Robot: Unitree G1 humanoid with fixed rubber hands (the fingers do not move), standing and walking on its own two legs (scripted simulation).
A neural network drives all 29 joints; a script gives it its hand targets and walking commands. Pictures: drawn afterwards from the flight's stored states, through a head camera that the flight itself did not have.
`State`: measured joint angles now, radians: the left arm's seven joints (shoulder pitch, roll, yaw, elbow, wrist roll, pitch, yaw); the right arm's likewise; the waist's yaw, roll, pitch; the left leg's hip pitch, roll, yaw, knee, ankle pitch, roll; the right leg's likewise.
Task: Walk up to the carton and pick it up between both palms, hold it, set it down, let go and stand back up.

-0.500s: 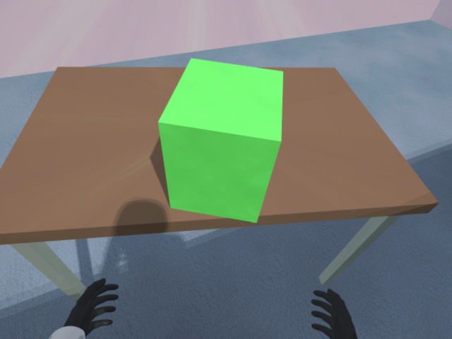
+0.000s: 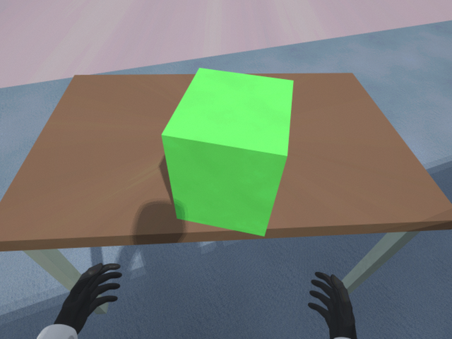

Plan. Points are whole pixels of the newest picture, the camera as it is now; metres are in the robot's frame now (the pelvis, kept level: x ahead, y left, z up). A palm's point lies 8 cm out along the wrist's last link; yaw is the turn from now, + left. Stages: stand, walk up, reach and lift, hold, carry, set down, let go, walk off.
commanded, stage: reach and lift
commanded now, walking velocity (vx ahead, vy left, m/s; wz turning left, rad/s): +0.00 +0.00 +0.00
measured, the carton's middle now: (232, 153) +0.49 +0.01 +0.05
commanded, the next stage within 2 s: none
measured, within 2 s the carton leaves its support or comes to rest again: neither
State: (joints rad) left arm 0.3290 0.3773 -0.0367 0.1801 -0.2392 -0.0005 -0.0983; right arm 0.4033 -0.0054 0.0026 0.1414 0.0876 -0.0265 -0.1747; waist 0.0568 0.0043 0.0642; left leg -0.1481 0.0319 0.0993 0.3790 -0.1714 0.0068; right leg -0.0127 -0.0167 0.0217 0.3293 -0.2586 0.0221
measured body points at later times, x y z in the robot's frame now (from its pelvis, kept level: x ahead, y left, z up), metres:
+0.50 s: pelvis +0.01 -0.01 +0.00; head +0.01 +0.01 +0.45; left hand +0.22 +0.25 +0.02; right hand +0.22 -0.17 +0.02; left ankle +0.02 +0.11 -0.75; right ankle -0.05 -0.14 -0.75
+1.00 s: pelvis -0.01 +0.00 +0.00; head +0.01 +0.02 +0.45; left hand +0.31 +0.24 +0.08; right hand +0.29 -0.18 +0.07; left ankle +0.02 +0.11 -0.75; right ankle -0.05 -0.14 -0.75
